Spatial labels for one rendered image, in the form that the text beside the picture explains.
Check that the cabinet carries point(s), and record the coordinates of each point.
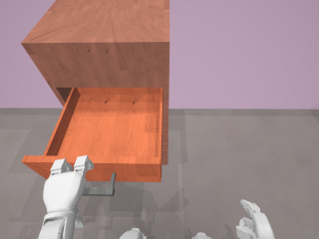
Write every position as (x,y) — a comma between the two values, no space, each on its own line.
(104,44)

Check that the left robot forearm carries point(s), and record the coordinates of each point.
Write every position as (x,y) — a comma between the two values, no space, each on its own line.
(59,224)

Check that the handle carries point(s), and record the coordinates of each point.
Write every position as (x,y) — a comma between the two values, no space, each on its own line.
(101,191)

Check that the right robot shin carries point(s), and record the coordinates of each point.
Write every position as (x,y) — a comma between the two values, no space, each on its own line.
(200,234)

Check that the left robot hand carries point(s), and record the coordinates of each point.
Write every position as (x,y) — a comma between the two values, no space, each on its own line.
(65,187)

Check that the drawer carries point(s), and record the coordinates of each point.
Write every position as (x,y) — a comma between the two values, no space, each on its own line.
(119,129)

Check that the right robot hand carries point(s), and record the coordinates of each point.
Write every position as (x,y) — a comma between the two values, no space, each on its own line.
(257,227)

